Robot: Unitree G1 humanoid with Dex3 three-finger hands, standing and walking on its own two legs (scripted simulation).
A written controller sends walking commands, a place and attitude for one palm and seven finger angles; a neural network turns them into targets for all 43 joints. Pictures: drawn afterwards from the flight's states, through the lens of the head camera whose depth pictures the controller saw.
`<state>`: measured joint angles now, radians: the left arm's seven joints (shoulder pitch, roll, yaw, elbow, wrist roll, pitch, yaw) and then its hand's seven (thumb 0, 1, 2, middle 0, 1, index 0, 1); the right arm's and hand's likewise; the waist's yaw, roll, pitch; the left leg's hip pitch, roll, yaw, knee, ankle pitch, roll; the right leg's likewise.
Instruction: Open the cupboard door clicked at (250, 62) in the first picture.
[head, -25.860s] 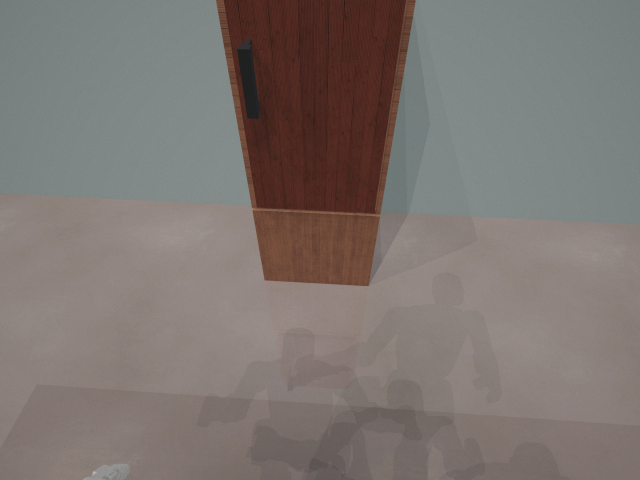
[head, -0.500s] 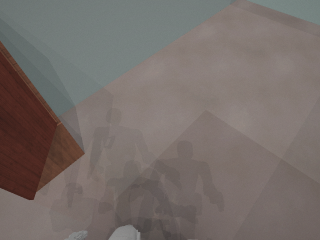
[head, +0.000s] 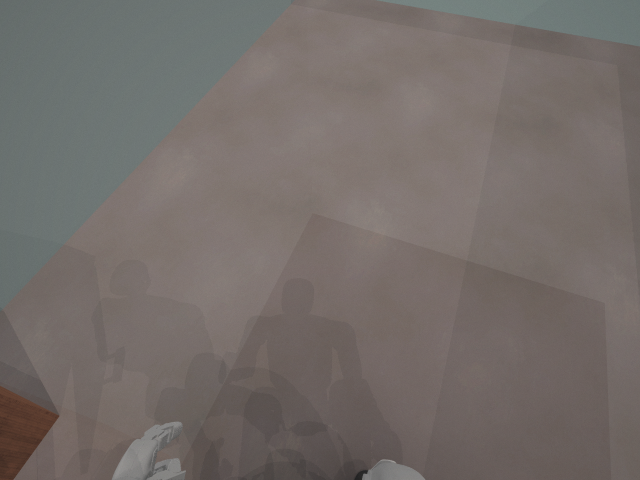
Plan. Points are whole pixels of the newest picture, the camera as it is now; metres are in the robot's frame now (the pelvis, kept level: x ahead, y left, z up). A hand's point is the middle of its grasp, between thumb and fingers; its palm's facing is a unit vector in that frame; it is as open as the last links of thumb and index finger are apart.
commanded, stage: walk to a spot facing it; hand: left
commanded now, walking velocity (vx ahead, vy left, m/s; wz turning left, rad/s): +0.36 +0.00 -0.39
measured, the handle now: out of the picture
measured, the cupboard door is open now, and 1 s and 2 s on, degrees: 46 46 46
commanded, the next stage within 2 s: turn to face it in 1.04 s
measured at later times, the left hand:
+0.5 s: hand (201, 394) +0.25 +0.19 -0.17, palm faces -0.12 -0.98 -0.16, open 7.4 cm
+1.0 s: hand (315, 217) +0.59 +0.02 -0.14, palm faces -0.31 -0.93 -0.20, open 7.3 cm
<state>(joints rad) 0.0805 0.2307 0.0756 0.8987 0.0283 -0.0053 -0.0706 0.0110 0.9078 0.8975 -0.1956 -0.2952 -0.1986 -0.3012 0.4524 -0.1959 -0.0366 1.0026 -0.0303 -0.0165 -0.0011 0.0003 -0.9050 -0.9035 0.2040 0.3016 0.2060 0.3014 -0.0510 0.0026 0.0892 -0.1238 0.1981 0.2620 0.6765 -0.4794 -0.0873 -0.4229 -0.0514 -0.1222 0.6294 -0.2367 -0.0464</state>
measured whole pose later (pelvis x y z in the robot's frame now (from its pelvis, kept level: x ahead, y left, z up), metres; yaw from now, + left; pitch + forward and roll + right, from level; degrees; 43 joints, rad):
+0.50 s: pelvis +0.22 +0.01 +0.01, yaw -11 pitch +1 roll +0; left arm 0.29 0.21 0.07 1.07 0.02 -0.02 -0.03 0.01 0.91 0.90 -0.20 -0.30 -0.20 -0.30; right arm 0.15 -0.16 -0.03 0.91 -0.04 -0.08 0.00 0.00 -0.91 -0.90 0.20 0.30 0.20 0.30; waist 0.02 -0.04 0.07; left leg -0.33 0.06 0.17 0.59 -0.27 0.03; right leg -0.38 0.00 -0.01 1.18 -0.39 -0.03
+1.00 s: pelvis +0.44 -0.12 +0.02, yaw -19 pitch +0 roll +1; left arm 0.15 0.17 0.07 1.01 0.00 -0.07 0.00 0.00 0.93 0.90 -0.20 -0.30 -0.20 -0.30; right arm 0.36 -0.15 -0.05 1.11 -0.02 -0.01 0.00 0.01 -0.91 -0.90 0.20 0.30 0.20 0.30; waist -0.06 0.00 0.08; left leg -0.45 0.14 0.08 1.13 -0.34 -0.04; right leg -0.26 0.01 -0.15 0.50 -0.26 -0.09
